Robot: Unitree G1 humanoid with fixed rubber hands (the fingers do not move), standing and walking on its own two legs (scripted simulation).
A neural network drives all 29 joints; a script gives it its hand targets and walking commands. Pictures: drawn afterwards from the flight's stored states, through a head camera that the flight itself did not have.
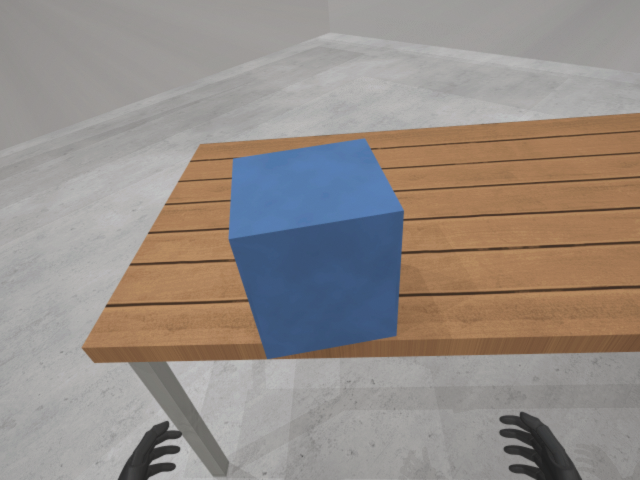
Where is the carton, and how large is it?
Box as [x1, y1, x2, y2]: [228, 138, 403, 358]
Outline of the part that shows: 364,138 233,158 228,238 267,358 396,335 403,210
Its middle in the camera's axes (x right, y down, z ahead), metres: -0.01 +0.01 +0.61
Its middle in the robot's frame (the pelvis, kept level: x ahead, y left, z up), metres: +0.46 +0.04 +0.07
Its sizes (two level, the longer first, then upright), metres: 0.210 0.200 0.250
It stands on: a table, 0.70 m high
